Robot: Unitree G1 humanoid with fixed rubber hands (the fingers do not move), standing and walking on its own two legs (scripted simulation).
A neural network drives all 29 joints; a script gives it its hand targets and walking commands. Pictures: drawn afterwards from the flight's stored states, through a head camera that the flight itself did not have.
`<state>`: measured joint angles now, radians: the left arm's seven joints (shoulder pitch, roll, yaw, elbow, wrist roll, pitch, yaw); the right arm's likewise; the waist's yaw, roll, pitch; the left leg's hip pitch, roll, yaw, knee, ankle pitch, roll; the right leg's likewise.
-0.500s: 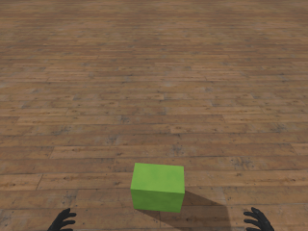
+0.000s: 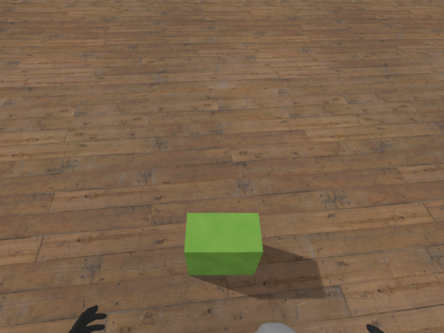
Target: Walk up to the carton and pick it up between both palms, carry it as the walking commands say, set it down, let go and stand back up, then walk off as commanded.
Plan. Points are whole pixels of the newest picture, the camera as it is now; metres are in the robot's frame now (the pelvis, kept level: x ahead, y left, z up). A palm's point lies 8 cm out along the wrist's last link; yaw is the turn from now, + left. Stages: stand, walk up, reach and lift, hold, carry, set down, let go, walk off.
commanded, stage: walk off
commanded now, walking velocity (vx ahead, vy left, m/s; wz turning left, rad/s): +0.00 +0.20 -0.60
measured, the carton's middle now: (222, 245) +0.52 -0.01 -0.63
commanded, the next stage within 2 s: none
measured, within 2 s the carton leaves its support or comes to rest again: neither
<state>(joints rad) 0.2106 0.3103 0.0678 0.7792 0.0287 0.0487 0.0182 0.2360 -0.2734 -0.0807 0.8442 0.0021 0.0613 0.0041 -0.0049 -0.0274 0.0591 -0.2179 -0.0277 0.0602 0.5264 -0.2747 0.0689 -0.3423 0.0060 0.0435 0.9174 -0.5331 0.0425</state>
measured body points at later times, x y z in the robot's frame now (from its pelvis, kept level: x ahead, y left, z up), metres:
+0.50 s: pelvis -0.01 -0.01 +0.00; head +0.02 -0.06 +0.45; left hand +0.11 +0.26 -0.10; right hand +0.00 -0.28 -0.16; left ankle +0.02 +0.16 -0.66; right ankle -0.03 -0.08 -0.74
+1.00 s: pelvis +0.07 +0.17 -0.01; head +0.14 +0.17 +0.44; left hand +0.25 +0.38 -0.16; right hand +0.01 -0.12 -0.12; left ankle +0.10 +0.22 -0.74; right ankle -0.06 +0.00 -0.67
